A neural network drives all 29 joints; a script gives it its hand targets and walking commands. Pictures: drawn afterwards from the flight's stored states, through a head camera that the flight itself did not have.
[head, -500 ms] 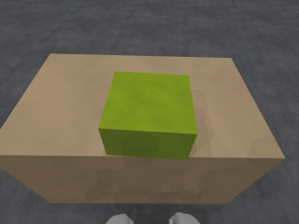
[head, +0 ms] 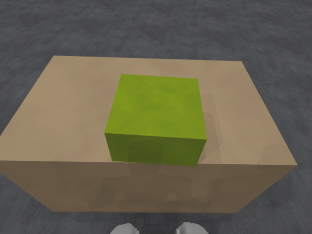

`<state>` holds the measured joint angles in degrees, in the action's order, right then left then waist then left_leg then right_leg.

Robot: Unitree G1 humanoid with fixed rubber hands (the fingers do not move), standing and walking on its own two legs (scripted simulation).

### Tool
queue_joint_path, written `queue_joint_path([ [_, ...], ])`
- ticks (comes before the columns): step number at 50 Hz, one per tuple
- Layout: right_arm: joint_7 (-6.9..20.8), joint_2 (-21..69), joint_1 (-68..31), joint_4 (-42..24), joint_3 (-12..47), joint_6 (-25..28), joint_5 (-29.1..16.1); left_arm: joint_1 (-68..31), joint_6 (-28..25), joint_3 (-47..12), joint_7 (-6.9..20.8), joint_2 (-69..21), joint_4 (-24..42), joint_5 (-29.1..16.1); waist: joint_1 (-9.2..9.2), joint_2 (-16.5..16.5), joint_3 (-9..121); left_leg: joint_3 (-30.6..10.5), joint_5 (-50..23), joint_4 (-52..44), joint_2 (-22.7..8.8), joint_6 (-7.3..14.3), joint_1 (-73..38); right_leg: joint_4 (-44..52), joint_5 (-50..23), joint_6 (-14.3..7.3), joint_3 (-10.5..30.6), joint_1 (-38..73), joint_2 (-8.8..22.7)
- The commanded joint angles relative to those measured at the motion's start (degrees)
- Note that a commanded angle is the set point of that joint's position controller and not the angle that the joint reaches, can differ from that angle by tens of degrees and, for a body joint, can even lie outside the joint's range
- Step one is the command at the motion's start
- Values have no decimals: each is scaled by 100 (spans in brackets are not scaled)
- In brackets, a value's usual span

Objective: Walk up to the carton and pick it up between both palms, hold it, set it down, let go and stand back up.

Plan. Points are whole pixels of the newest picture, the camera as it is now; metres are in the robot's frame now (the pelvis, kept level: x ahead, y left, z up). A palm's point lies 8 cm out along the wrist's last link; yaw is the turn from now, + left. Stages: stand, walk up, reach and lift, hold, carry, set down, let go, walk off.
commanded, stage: walk up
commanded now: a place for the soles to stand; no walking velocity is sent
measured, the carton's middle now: (156, 118) +0.49 +0.00 -0.03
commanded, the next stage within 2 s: reach and lift in 0.14 s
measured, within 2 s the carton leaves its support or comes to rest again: neither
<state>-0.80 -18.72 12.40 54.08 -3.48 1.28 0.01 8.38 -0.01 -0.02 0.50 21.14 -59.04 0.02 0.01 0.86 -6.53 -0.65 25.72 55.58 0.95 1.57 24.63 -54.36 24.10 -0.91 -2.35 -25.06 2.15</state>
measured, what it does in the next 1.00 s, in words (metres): stands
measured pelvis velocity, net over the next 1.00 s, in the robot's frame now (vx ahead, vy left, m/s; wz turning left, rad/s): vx -0.01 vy -0.01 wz -0.01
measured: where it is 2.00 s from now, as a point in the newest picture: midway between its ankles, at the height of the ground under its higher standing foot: outside the picture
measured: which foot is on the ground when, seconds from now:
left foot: down 0.00-1.00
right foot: down 0.00-1.00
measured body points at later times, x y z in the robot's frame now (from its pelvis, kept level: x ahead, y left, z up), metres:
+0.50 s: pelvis +0.01 -0.01 -0.01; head +0.06 +0.00 +0.44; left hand +0.21 +0.26 -0.10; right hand +0.16 -0.31 -0.10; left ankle +0.05 +0.11 -0.68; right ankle +0.06 -0.13 -0.68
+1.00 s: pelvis -0.01 -0.01 +0.02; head +0.00 +0.02 +0.46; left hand +0.16 +0.26 -0.08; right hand +0.13 -0.30 -0.05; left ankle +0.05 +0.11 -0.68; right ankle +0.06 -0.13 -0.68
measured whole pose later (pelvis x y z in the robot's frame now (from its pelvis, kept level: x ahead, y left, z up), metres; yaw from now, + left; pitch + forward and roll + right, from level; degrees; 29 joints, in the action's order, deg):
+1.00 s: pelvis -0.01 -0.01 +0.02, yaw +0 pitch -7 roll +0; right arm 3.6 -17.1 9.3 47.4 -5.4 17.1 0.3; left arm 10.5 10.6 0.0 -3.0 21.1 -27.0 -1.4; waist 0.0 4.9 -8.9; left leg 1.3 20.3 47.2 -1.7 -0.8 20.4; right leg -46.8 19.1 -0.8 -2.5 -21.3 1.3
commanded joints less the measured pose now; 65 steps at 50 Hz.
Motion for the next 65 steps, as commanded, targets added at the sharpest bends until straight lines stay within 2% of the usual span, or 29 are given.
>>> queue_joint_path([
  [1,-44,-1714,-476,-206,-137,146,86,-654,-139,483,-38,1489,420,77,125,-204,304,-1274,755,-2332,-615,348,676,2210,1230,-396,1264,428,579],
  [5,-41,-1702,-392,-152,-160,160,70,-887,-110,450,-28,1514,265,136,-35,-92,135,-1342,958,-2574,-617,333,380,2142,1153,-298,1083,133,476],
  [7,-25,-1747,-555,-236,-141,144,108,-728,-106,492,-38,1504,310,65,106,-309,427,-1250,771,-2498,-606,314,226,2057,966,-288,1099,239,469],
  [8,216,-973,-2566,-381,-968,910,1028,-2738,1158,571,-330,1225,2320,-4,77,-783,347,546,2053,-1800,-620,-77,2352,288,1355,100,46,531,-111],
  [9,428,-1448,-2370,-126,-1038,958,1126,-2495,1772,302,-415,891,2793,249,-27,-1249,-8,364,2938,-1884,-1127,124,3602,-735,861,134,-179,1409,-466],
  [11,520,-1500,-2111,-61,-925,848,1021,-2070,2068,402,-401,624,2695,432,-115,-925,-237,469,2971,-2003,-1316,381,4423,-947,417,121,-155,2186,-587],
  [15,519,-1244,-2092,-430,-916,799,767,-2102,2548,681,-363,1107,3485,235,-237,330,655,636,664,-1085,-708,16,1439,294,549,-169,85,180,-140],
  [16,480,-1318,-2011,-658,-1076,791,648,-1935,2524,748,-364,1234,3817,178,-213,320,837,693,610,-1045,-644,-130,981,554,759,-139,158,-93,-141],
  [19,407,-1144,-1458,-946,-1036,824,461,-1547,2591,679,-285,1068,3851,156,-143,662,1189,525,-194,-1213,-551,-151,219,940,-545,-48,40,138,-165],
  [23,381,-1195,-955,-1036,-753,1138,163,-575,2355,865,-227,805,4054,416,217,275,1832,325,-1795,-1260,-364,-273,-425,1099,-2652,71,-3,863,-214],
  [24,350,-1092,-725,-971,-667,1131,81,-364,2339,900,-188,742,3970,423,122,387,1841,347,-1936,-1295,-330,-277,-450,1158,-2870,98,96,996,-198],
  [26,325,-929,-613,-986,-378,1262,-35,-137,2255,1205,-173,736,3787,571,404,491,1744,347,-2130,-1467,-186,-198,-301,1312,-3521,223,327,1536,-220],
  [27,294,-1019,-527,-961,-407,1325,-56,-79,2189,1093,-147,609,3901,519,253,507,1874,250,-2351,-1585,-158,-225,-332,1267,-3821,282,236,1737,-236],
  [31,278,-957,-432,-1407,-252,1672,-294,-55,1793,1259,-227,584,4248,376,367,245,2411,202,-2846,-1607,-50,-297,-513,1306,-4609,368,314,2019,-135],
  [32,283,-912,-263,-1037,-280,1699,-346,96,1725,1197,-237,520,4101,361,212,23,2099,152,-2722,-1740,-7,-373,-608,1411,-4396,334,332,2002,-168],
  [35,414,-838,-213,-1097,-260,1895,-504,169,1415,1238,-382,352,4484,230,301,-452,2316,217,-3277,-1931,-62,-442,-1197,1690,-3890,232,200,1890,-232],
  [38,458,-761,-214,-1301,-444,2062,-533,25,1176,1049,-490,336,4771,67,301,-737,2228,239,-3009,-2136,-95,-488,-1617,2037,-2680,44,92,1439,-332],
  [46,455,-178,-364,-2332,-472,1814,-396,-403,733,437,-540,480,4521,-646,219,-125,1285,467,-356,-2926,-112,-143,-405,2552,-12,-41,404,1493,-191],
  [47,420,-54,-250,-2424,-424,1799,-395,-441,701,457,-506,505,4483,-700,217,288,1187,592,-274,-2760,-18,-25,-509,2723,392,-120,504,1215,-83],
  [50,393,20,-205,-2775,-400,1552,-516,-785,663,476,-504,577,4787,-691,157,264,1157,418,-38,-2306,136,-73,-1440,3009,1218,-424,722,162,243],
  [51,365,74,-348,-3257,-272,1462,-573,-933,650,554,-448,751,4879,-754,325,472,1065,522,226,-2010,319,-67,-1534,3183,2047,-528,907,-241,402],
  [52,328,116,-406,-3457,-364,1340,-567,-1072,678,445,-455,701,4821,-900,146,804,1020,372,-35,-1776,401,-84,-2050,3485,2356,-636,1061,-668,681],
  [56,286,-42,-452,-3874,-363,1047,-686,-1437,698,507,-468,798,5054,-823,201,616,1031,161,301,-1724,439,7,-2393,3426,2515,-724,936,-1140,660],
  [59,425,-272,-873,-4086,-439,940,-715,-1593,474,154,-581,396,5126,-766,187,-419,1392,-354,2255,-2865,-394,378,-247,2094,849,-327,361,1081,-137],
  [60,611,-658,-1018,-4020,-736,896,-571,-1597,300,67,-714,161,5021,-578,114,-1655,1134,-550,3923,-4251,-1062,652,2297,1028,-494,133,-116,3484,-955],
  [61,633,-1013,-1309,-3778,-691,855,-720,-1644,158,-19,-764,51,4642,-560,78,-2295,1228,-709,4718,-5069,-1556,914,3974,235,-1610,498,-368,5408,-1362],
  [62,627,-1270,-1471,-3620,-706,827,-817,-1499,49,63,-751,0,4369,-426,67,-2332,1172,-781,4690,-5264,-1723,1077,4484,39,-2039,587,-241,6172,-1485],
  [64,669,-1386,-1851,-3523,-730,950,-953,-1733,-93,189,-766,99,4183,-557,148,-1987,1270,-540,4144,-4974,-1568,950,4495,186,-1959,613,-83,6120,-1347],
  [65,720,-1432,-1791,-3181,-871,943,-880,-1721,-68,358,-757,116,3962,-417,143,-2278,887,-521,4384,-4974,-1583,909,4589,209,-1581,563,-89,5798,-1368],
])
